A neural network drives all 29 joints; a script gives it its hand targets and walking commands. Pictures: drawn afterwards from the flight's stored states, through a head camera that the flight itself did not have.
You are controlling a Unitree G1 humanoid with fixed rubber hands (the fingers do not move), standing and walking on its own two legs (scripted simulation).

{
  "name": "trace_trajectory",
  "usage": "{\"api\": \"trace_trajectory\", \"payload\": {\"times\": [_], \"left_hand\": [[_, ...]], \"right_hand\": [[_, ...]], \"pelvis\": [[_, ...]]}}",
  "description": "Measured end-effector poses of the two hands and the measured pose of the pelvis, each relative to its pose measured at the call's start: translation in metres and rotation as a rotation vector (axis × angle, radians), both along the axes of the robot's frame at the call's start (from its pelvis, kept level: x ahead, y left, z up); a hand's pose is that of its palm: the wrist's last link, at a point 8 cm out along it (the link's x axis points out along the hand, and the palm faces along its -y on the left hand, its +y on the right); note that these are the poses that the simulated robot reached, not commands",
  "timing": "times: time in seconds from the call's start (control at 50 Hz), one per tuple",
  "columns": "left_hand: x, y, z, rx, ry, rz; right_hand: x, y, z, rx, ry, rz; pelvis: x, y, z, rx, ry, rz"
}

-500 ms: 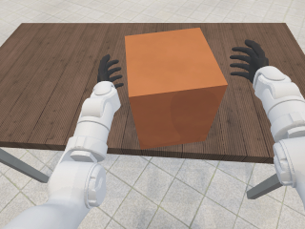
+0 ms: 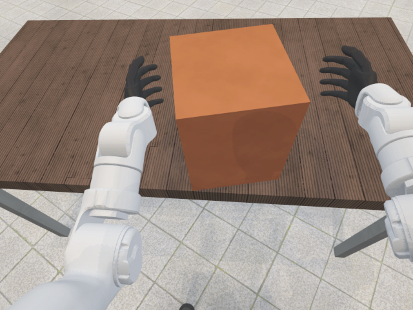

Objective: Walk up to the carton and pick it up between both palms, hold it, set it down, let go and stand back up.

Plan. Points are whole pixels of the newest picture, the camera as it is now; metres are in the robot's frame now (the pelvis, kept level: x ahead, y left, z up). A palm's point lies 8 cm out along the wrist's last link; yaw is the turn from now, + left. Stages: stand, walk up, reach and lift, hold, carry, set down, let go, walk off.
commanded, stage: set down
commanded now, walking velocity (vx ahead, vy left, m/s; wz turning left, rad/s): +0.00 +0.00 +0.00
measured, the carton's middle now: (229, 114) +0.50 +0.05 +0.05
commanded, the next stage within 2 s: none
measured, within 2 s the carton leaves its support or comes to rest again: neither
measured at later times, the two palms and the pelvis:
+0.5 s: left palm (123, 128) +0.37 +0.22 +0.13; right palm (370, 121) +0.46 -0.20 +0.11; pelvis -0.01 +0.00 +0.00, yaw +0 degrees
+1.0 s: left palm (123, 172) +0.31 +0.21 +0.08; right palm (382, 171) +0.40 -0.23 +0.05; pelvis -0.01 +0.00 +0.00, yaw +0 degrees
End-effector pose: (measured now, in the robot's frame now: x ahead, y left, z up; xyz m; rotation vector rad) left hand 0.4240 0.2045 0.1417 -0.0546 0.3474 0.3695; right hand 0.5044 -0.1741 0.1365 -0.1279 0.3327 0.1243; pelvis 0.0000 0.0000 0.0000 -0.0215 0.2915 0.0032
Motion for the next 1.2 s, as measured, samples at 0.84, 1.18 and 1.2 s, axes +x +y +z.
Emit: {"api": "trace_trajectory", "payload": {"times": [0.84, 1.18, 1.2], "left_hand": [[-0.097, 0.011, -0.048, -0.002, 0.006, 0.024], [-0.118, 0.001, -0.073, 0.007, 0.006, 0.019], [-0.119, 0.001, -0.075, 0.007, 0.011, 0.017]], "right_hand": [[-0.090, -0.048, -0.070, 0.060, 0.025, -0.009], [-0.123, -0.059, -0.101, 0.063, 0.039, 0.000], [-0.125, -0.060, -0.102, 0.061, 0.042, -0.001]], "pelvis": [[-0.013, -0.002, 0.003, 0.004, -0.110, 0.002], [-0.006, -0.005, 0.004, 0.007, -0.129, 0.003], [-0.006, -0.005, 0.004, 0.007, -0.133, 0.004]]}}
